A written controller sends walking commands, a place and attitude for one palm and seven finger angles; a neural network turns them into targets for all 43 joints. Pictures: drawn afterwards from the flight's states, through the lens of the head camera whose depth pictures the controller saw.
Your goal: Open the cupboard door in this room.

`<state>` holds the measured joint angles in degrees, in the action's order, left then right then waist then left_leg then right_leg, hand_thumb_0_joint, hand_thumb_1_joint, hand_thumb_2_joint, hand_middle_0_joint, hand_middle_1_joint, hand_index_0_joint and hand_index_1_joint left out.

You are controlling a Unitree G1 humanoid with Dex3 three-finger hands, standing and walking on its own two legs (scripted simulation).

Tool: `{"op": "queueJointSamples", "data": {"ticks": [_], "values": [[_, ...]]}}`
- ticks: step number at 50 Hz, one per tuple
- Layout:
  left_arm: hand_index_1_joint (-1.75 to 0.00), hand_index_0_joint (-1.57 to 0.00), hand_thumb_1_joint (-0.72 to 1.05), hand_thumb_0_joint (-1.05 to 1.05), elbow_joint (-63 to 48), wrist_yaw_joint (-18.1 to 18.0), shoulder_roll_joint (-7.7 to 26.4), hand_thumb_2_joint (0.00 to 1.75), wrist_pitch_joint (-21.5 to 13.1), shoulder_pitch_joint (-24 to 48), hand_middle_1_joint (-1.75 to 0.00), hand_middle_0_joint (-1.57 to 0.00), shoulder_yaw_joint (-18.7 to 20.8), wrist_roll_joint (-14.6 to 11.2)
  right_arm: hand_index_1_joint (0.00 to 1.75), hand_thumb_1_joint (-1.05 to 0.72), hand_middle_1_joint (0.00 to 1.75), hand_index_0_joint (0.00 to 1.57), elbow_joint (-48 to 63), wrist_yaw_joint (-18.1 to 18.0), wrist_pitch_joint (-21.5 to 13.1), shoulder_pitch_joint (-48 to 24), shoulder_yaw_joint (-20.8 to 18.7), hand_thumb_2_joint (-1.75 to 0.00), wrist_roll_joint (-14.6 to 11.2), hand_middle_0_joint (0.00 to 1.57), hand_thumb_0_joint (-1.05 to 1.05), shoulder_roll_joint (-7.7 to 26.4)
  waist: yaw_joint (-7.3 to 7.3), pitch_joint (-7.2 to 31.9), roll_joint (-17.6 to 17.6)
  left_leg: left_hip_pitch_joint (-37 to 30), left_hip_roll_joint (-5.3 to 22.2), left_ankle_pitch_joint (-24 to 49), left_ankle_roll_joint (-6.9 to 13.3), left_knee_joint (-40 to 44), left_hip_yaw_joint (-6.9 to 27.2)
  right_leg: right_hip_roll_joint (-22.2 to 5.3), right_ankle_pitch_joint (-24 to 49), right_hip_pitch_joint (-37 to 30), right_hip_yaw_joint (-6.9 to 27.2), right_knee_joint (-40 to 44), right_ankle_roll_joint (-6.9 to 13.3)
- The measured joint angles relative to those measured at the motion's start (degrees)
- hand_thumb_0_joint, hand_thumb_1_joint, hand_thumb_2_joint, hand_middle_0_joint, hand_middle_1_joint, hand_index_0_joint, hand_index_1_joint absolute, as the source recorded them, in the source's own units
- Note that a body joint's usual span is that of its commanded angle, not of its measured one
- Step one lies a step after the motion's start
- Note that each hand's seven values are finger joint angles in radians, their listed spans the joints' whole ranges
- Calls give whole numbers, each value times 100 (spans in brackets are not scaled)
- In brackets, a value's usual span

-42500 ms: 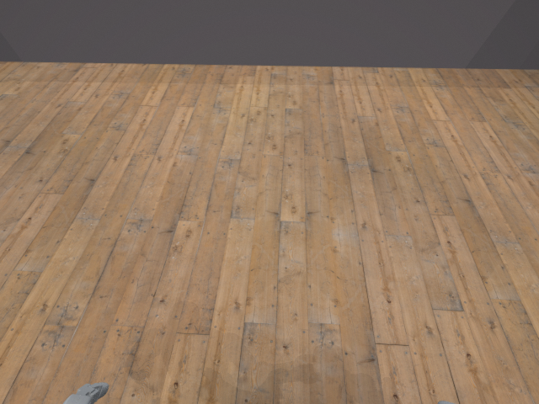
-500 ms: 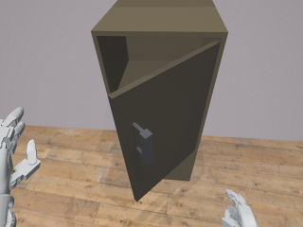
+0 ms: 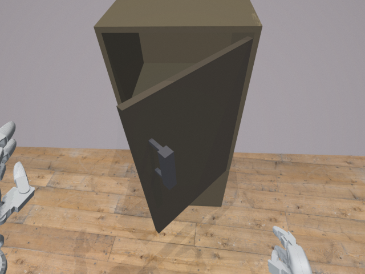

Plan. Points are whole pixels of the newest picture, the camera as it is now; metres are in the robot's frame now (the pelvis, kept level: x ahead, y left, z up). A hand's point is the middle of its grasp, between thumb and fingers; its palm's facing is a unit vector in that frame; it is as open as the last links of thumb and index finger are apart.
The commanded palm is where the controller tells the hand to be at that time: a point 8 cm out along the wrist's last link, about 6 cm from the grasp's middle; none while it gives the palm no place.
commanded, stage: step back with the hand held close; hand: left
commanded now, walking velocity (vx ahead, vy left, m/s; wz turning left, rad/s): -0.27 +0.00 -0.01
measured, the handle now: (161, 163) +0.34 +0.09 +0.06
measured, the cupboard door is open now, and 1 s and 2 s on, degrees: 47 47 47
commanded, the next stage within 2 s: stop stepping back and stand still in 1.08 s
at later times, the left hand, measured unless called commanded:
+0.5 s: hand out of the picture +0.14 +0.30 +0.15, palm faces +0.44 -0.73 -0.52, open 7.4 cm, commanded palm +0.08 +0.33 +0.17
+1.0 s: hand out of the picture +0.07 +0.30 +0.17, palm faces +0.44 -0.79 -0.43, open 7.4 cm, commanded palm +0.01 +0.33 +0.17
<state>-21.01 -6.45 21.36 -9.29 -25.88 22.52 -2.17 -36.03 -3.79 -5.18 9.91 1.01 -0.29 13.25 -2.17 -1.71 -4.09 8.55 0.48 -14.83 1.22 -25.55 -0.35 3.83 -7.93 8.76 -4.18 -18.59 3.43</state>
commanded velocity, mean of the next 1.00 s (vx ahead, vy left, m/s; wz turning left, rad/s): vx -0.32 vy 0.00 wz -0.02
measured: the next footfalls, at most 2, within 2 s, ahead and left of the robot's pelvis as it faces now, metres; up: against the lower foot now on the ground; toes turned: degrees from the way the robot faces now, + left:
right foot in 1.12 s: -0.28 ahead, -0.10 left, +0.00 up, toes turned -7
left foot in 1.28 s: -0.08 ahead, +0.09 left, +0.00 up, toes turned -7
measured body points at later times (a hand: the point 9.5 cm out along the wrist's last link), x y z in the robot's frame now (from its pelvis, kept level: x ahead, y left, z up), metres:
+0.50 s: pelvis -0.06 +0.03 -0.02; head -0.04 +0.03 +0.43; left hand +0.11 +0.33 +0.18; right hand +0.12 -0.20 -0.09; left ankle -0.01 +0.10 -0.74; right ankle -0.01 -0.09 -0.74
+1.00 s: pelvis -0.14 +0.04 +0.00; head -0.11 +0.07 +0.44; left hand +0.04 +0.34 +0.19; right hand +0.03 -0.18 -0.08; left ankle -0.01 +0.11 -0.74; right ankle -0.27 -0.11 -0.68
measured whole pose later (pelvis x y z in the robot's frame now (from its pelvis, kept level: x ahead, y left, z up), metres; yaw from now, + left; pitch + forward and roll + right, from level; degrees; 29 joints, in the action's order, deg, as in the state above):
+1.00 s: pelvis -0.14 +0.04 +0.00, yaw -2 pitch +3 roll -5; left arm -32.2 -9.5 23.7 -11.8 -29.5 26.1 -1.5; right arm -35.9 -3.2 -8.8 10.2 0.6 0.6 8.6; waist -2.0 0.1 0.0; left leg 25.2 3.2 1.1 3.5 -20.2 -3.4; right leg 2.4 -30.0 14.8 -1.0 -48.2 -0.4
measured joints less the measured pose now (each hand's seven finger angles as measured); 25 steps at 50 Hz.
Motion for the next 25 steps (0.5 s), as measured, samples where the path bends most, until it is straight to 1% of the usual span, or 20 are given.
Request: {"op": "queueJointSamples", "data": {"ticks": [2, 5, 8, 13, 16, 20, 25], "values": [[-30, -21, 89, 2, -81, -10, 2, 89, -42, -110, -30, -21, -8, 7, 30, -91, 30, 21, 49, -4, 41, -23, -33, -90, -3, 20, 1, 43, 55, -20, 18, 153, -20, 21, 17, -30, -42, -23, 32, 174, 37, -50, -25], [-30, -20, 89, 2, -261, 5, -12, 89, -27, -377, -30, -21, -133, 24, 30, -91, 30, 21, 114, -24, 124, -11, -104, -90, -16, 20, 1, 99, 126, -24, 68, 285, -98, 81, 75, 7, -134, -106, 23, 411, 121, -198, -91], [-30, -21, 89, 2, -465, 19, 86, 89, -7, -591, -30, -21, -180, 42, 30, -91, 30, 21, 156, -67, 209, 21, -177, -90, -26, 20, 1, 99, 179, -31, 161, 386, -184, 119, 131, -7, -200, -195, -26, 607, 182, -401, -150], [-30, -21, 89, 2, -728, -33, 348, 89, -37, -680, -30, -22, 52, 56, 30, -91, 30, 20, 248, -110, 301, 51, -226, -90, -39, 20, 1, 17, 201, -55, 359, 573, -280, 136, 203, -170, -275, -299, -73, 873, 247, -718, -218], [-30, -21, 89, 2, -805, -78, 405, 89, -73, -638, -30, -22, 196, 80, 30, -91, 30, 20, 327, -109, 297, 54, -207, -90, -28, 20, 1, -21, 185, -55, 444, 692, -327, 151, 253, -286, -322, -351, -74, 1025, 287, -891, -258], [-30, -21, 89, 2, -845, -116, 347, 89, -121, -572, -30, -22, 273, 171, 30, -91, 30, 21, 460, -94, 243, 82, -165, -90, 4, 20, 1, -59, 154, -64, 511, 850, -402, 150, 322, -491, -381, -419, -132, 1241, 373, -1238, -316], [-30, -21, 89, 1, -752, -156, 133, 89, -179, -382, -30, -22, 223, 362, 30, -91, 30, 21, 505, -96, 162, 220, -134, -90, 83, 20, 1, -107, 165, -26, 463, 1129, -474, 126, 353, -812, -234, -327, -630, 1238, 642, -1785, -391]]}}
